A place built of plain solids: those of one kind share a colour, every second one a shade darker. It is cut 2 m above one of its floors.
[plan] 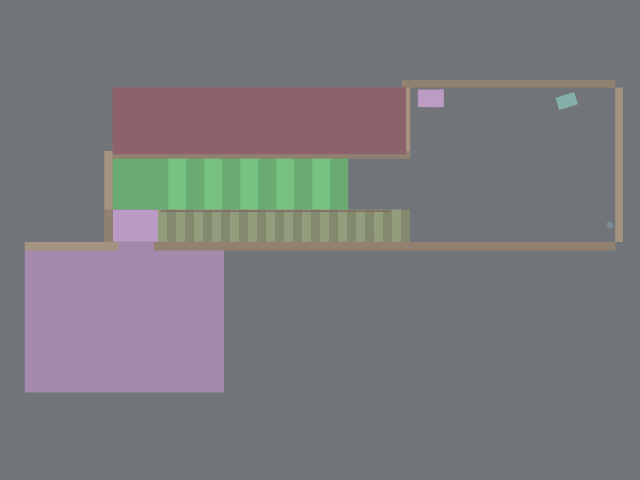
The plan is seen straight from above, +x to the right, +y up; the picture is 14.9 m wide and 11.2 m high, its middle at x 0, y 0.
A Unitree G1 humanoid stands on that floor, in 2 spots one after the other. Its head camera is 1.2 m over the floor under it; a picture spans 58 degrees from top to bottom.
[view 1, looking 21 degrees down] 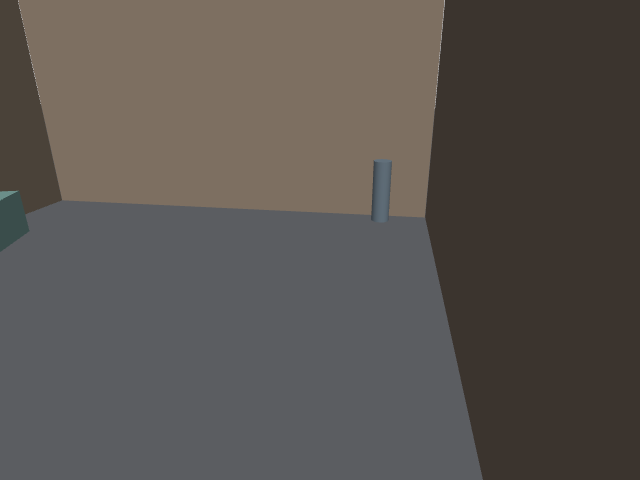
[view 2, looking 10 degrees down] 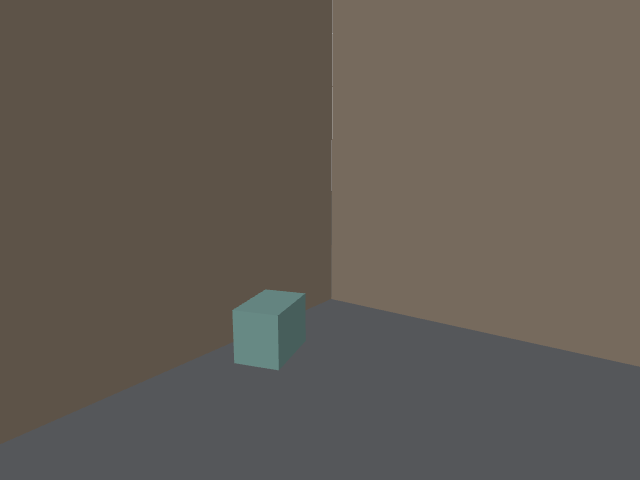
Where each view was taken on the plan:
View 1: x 3.10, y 0.31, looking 9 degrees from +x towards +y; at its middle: ground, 3.35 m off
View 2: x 3.80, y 1.44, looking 36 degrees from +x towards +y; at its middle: wall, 3.66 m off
